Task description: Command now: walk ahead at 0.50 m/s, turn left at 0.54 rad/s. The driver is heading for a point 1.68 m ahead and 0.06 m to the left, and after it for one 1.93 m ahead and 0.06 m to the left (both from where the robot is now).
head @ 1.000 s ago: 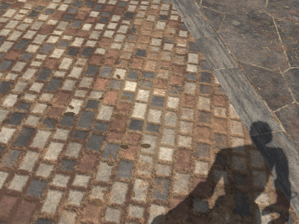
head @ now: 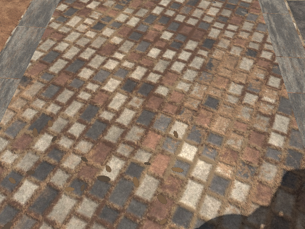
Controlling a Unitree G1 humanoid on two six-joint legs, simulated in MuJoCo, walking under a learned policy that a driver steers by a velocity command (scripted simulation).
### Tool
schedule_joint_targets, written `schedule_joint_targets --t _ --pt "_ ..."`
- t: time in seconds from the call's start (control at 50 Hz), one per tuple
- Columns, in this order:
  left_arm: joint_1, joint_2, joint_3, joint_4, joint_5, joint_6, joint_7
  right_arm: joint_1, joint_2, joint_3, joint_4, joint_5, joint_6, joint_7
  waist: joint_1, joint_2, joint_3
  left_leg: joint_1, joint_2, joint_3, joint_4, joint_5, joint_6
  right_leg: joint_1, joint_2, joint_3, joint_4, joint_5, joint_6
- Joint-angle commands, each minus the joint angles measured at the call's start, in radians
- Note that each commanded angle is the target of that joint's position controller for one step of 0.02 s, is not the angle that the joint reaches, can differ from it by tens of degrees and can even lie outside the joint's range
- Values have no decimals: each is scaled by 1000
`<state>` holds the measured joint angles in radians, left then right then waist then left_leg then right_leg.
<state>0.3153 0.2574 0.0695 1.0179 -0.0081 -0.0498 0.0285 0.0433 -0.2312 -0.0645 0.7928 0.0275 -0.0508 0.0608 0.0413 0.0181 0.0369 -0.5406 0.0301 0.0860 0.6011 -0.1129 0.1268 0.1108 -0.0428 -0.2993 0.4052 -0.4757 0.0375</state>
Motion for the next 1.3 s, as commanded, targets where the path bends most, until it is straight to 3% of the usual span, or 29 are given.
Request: schedule_joint_targets --t 0.02,0.04,0.06,0.08,0.1,0.16,0.22,0.32,0.44,0.48,0.5,0.52,0.54,0.56,0.58,0.62,0.64,0.72,0.84,0.96,1.0,1.04,1.06,1.08,1.1,1.12,1.16,1.22,1.3 --pt "-22 136 16 -99 25 -8 6 375 -302 -110 20 4 8 -33 -194 102 -253 666 104 -285 -46 15 128 -394 -132 41 717 594 -57" --pt "37 24 -20 -154 15 -51 -15 338 -346 -108 -12 -5 -4 -28 -94 260 -388 945 318 -904 -239 -170 345 -780 98 241 1031 -109 -12" --pt "-110 129 2 -179 -27 -95 -31 369 -252 -81 -14 -17 -11 -25 -167 111 -375 958 302 -877 -320 -173 283 -900 49 399 1060 -71 -46" --pt "-168 140 5 -201 -49 -113 -37 326 -206 -70 -15 -19 -21 -28 -154 80 -246 851 269 -712 -313 -95 238 -951 5 389 1007 15 -73" --pt "-166 128 5 -186 -32 -117 -30 247 -176 -60 -32 -14 -30 -27 -99 -32 -164 683 223 -585 -314 22 206 -894 -44 388 912 87 -75" --pt "-116 134 24 -174 0 -74 -25 155 -135 -43 -65 -25 -35 -39 -16 -20 -105 426 157 -426 -358 203 177 -723 -97 383 740 154 -40" --pt "-174 93 14 -196 20 -50 -21 203 -168 -48 -52 -20 -40 -60 -25 -2 -67 350 133 -326 -395 304 171 -734 -93 344 576 273 6" --pt "-339 62 -6 -235 10 -60 -35 274 -174 -45 -22 -17 -34 -71 -102 49 -30 331 73 -227 -405 168 94 -661 -34 303 212 613 2" --pt "-406 112 -1 -276 0 -80 -62 340 -182 -48 26 -15 -23 -75 -112 76 11 549 185 -313 -321 189 76 -733 -16 323 92 501 -68" --pt "-328 138 10 -259 -1 -86 -66 317 -196 -51 23 -16 -13 -81 -63 100 -25 587 186 -305 -238 396 52 -629 16 294 75 420 -102" --pt "-212 165 26 -224 2 -88 -63 297 -190 -47 17 -17 -8 -81 -1 91 -96 572 141 -270 -113 546 32 -467 45 266 54 438 -129" --pt "-44 208 42 -187 14 -87 -59 286 -160 -31 1 -25 -7 -79 70 52 -230 450 87 -227 110 472 1 -197 -41 350 102 475 -182" --pt "96 289 65 -163 25 -80 -55 412 -86 -10 -9 -21 -21 -74 52 -170 -387 80 -61 -159 496 94 -81 199 -272 751 77 337 -332" --pt "127 233 50 -139 2 -73 -63 422 -91 -3 0 -8 -37 -69 61 -303 -426 -124 -123 -228 669 -462 -94 291 -349 1055 -88 148 -383" --pt "59 173 31 -151 -14 -70 -62 337 -168 -20 -17 10 -47 -65 69 -202 -267 -232 -58 -256 748 -422 -82 189 -320 962 -112 17 -330" --pt "-80 125 12 -181 6 -60 -59 209 -170 -21 -52 -5 -53 -68 22 -64 -82 -210 40 -184 651 -255 -74 -109 -248 734 -164 138 -277" --pt "-110 100 2 -187 17 -64 -60 214 -165 -28 -51 -16 -46 -71 -10 -73 -57 -154 74 -186 591 -208 -74 -196 -215 670 -188 227 -265" --pt "-94 130 7 -164 10 -72 -54 232 -112 -18 -55 -21 -24 -75 -45 -96 -43 -113 110 -155 452 -128 -107 -287 -178 524 -261 438 -283" --pt "-8 162 12 -131 -6 -55 -32 42 -73 0 -104 -21 -35 -65 13 -73 -14 -102 80 -100 79 185 -133 -248 -117 369 -277 560 -233" --pt "90 176 15 -87 -13 -22 -28 -110 -82 6 -164 -7 -50 -29 52 -83 29 -132 37 -87 -82 134 -100 -63 -197 394 -200 596 -224" --pt "75 193 21 -86 -13 -12 -23 -74 -108 -2 -164 -8 -54 -21 14 -103 4 -62 16 -78 -110 58 -71 -18 -216 396 -134 730 -205" --pt "35 193 19 -96 -12 -3 -20 139 -173 -37 -103 -14 -55 -28 -107 -102 -130 252 -36 -34 -146 71 -20 -58 -160 342 103 994 -167" --pt "26 160 4 -120 3 -7 -18 322 -234 -57 -62 -27 -52 -39 -178 -48 -270 567 88 -159 -86 126 38 -246 -112 308 361 822 -135" --pt "141 42 -32 -139 8 -29 -26 404 -325 -78 -41 -39 -45 -43 -135 197 -406 941 334 -620 -144 -30 197 -665 68 274 752 277 -65" --pt "119 102 -21 -121 -5 -53 -36 422 -243 -55 -39 -26 -40 -41 -159 210 -456 967 372 -817 -258 -121 219 -798 76 411 882 -101 -71" --pt "30 168 -2 -151 -32 -65 -43 344 -200 -37 -44 -20 -38 -43 -150 151 -285 840 334 -664 -278 -144 168 -886 16 408 929 -50 -81" --pt "-61 149 -1 -170 -19 -66 -38 216 -155 -22 -59 -28 -38 -41 -90 38 -111 543 249 -446 -343 -26 121 -841 -66 361 819 106 -78" --pt "-9 97 -2 -155 -7 -26 -31 168 -131 -16 -52 -32 -55 -32 -20 71 -74 359 197 -322 -434 73 119 -711 -106 361 717 190 -56" --pt "-117 85 -4 -195 8 -18 -27 213 -170 -27 -15 -29 -59 -48 -30 41 -28 350 181 -227 -479 134 122 -785 -114 354 521 376 -23"
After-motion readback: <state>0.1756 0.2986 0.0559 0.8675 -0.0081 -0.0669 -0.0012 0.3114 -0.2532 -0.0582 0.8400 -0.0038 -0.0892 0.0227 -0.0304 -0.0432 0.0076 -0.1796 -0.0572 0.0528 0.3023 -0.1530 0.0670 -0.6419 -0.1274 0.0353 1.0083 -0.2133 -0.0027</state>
